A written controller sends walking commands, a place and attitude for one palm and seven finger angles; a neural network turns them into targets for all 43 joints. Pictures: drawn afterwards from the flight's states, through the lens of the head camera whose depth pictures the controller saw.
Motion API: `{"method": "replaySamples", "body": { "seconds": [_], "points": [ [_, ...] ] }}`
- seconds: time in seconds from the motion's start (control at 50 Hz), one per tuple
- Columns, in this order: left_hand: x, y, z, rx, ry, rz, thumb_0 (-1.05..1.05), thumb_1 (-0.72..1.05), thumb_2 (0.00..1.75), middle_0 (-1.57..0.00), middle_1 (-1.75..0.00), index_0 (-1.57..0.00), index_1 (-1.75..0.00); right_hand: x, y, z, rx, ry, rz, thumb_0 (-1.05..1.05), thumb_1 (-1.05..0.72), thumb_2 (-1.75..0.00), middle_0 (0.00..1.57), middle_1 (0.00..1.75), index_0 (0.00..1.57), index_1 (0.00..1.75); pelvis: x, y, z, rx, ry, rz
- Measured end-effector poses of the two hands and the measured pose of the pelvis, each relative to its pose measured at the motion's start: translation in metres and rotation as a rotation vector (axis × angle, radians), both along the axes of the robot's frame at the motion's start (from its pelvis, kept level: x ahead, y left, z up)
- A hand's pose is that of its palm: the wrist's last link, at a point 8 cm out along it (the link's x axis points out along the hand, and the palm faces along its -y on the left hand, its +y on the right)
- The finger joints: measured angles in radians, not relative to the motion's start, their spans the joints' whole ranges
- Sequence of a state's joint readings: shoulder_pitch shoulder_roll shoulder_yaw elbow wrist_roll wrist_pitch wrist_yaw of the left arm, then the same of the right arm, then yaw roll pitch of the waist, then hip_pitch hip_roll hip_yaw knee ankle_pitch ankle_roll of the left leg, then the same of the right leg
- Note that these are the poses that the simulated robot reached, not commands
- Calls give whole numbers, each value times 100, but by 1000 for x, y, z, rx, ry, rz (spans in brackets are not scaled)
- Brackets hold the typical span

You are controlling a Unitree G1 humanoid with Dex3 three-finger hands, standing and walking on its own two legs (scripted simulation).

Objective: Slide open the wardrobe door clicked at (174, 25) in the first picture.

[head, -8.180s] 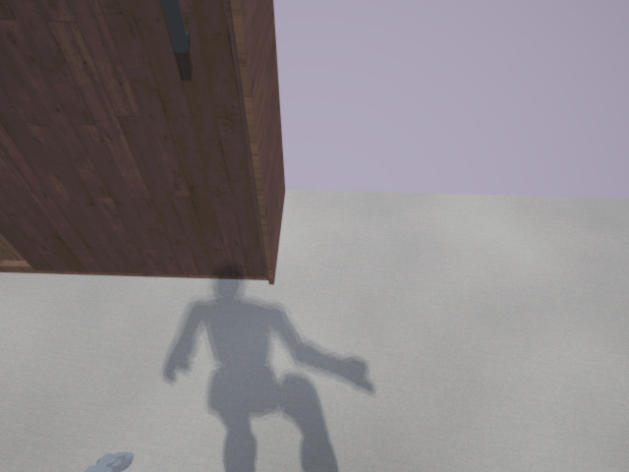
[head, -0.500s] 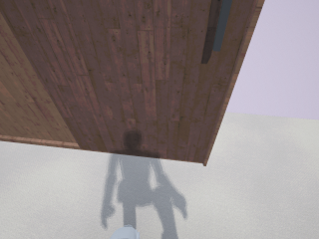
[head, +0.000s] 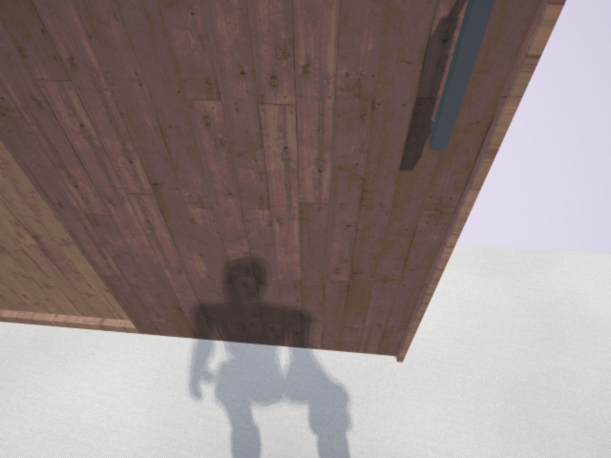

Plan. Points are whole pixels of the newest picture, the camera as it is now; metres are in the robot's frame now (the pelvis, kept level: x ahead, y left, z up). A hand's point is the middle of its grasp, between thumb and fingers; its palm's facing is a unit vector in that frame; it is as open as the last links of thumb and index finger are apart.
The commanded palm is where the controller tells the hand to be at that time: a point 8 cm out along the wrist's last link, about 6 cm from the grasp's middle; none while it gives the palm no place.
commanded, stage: come to a stop and stand still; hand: right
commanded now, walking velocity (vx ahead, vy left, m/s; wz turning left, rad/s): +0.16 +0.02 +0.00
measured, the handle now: (455, 68) +0.56 -0.18 +0.26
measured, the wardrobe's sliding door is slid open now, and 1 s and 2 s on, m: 0.00 0.00 0.00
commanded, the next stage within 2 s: look again from close up in 1.56 s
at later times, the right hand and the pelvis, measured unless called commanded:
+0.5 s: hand out of the picture +0.10 -0.16 -0.17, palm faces +0.01 +0.96 -0.27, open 7.4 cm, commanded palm none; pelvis +0.06 +0.03 -0.01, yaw +1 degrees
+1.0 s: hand out of the picture +0.02 -0.20 -0.17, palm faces +0.05 +0.98 -0.19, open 7.4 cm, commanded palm none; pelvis +0.02 -0.01 +0.01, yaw +0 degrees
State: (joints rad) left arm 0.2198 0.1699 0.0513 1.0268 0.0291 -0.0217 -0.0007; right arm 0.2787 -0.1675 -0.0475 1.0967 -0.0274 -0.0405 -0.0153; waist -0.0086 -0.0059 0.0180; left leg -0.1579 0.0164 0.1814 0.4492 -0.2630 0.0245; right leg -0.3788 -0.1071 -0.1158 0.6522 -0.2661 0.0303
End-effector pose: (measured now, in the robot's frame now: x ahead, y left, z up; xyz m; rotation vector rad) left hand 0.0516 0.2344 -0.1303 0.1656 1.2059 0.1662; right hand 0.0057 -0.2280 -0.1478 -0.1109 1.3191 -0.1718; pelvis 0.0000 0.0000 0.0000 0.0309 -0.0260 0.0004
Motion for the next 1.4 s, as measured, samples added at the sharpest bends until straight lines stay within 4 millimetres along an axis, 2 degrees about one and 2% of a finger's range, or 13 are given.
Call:
{"method": "replaySamples", "body": {
  "seconds": [0.06,0.14,0.26,0.4,0.54,0.68,0.82,0.9,1.02,1.1,1.2,1.26,1.4],
  "points": [
    [30,-10,-1,19,-36,-22,0,93,90,-20,-29,-20,-30,-5,-4,-14,31,64,-25,-1,-92,-90,20,30,20,30,20,-10,-7,1,-7,2],
    [44,-21,3,26,-29,-3,-1,94,90,-20,-29,-20,-30,4,-4,-12,45,137,-10,0,-92,-90,20,30,19,30,39,-16,-3,-15,-3,15],
    [44,-15,0,26,67,17,-1,95,90,-20,-29,-20,-30,39,1,-2,27,119,5,0,-91,-90,20,30,19,30,56,-11,4,-27,-2,13],
    [39,12,-22,-23,121,61,0,93,90,-20,-30,-20,-30,80,11,2,-58,45,37,0,-91,-90,20,30,20,30,61,19,-6,-56,-6,26],
    [38,37,-30,-51,138,63,0,92,90,-20,-29,-20,-30,95,29,19,-100,-21,52,0,-91,-90,20,30,20,30,52,36,-4,-62,8,15],
    [35,41,-20,-43,129,8,0,91,90,-20,-29,-20,-30,87,28,29,-105,-74,29,0,-91,-89,21,30,20,30,37,34,4,-79,24,0],
    [31,23,-7,-10,65,-23,0,91,90,-20,-29,-20,-30,48,2,17,-75,-26,7,0,-91,-89,21,30,20,30,20,15,2,-60,29,9],
    [10,3,-4,18,56,-15,0,91,90,-20,-29,-20,-30,26,-15,1,-41,30,-7,0,-91,-89,21,30,20,30,14,-1,-2,-31,24,7],
    [-29,-20,3,1,159,16,0,92,90,-20,-29,-20,-30,10,-18,5,-7,90,-2,0,-91,-90,20,30,19,30,20,-7,9,-23,32,1],
    [-50,-23,-2,-22,218,56,0,92,90,-20,-29,-20,-30,13,-9,6,-2,125,27,0,-91,-90,20,30,19,30,24,-3,8,-32,41,11],
    [-68,-13,-18,-53,278,107,0,91,90,-20,-30,-20,-30,30,9,4,-34,111,72,0,-91,-90,20,30,19,30,26,7,-1,-28,46,39],
    [-64,-8,-23,-61,261,117,0,91,90,-20,-29,-20,-30,39,17,5,-41,90,104,0,-92,-90,20,30,20,30,28,8,-4,-3,53,44],
    [-42,-13,-28,-78,170,95,0,91,90,-20,-29,-20,-30,66,14,9,-68,10,101,1,-94,-89,21,30,20,30,39,12,-5,-25,25,43]
  ]
}}
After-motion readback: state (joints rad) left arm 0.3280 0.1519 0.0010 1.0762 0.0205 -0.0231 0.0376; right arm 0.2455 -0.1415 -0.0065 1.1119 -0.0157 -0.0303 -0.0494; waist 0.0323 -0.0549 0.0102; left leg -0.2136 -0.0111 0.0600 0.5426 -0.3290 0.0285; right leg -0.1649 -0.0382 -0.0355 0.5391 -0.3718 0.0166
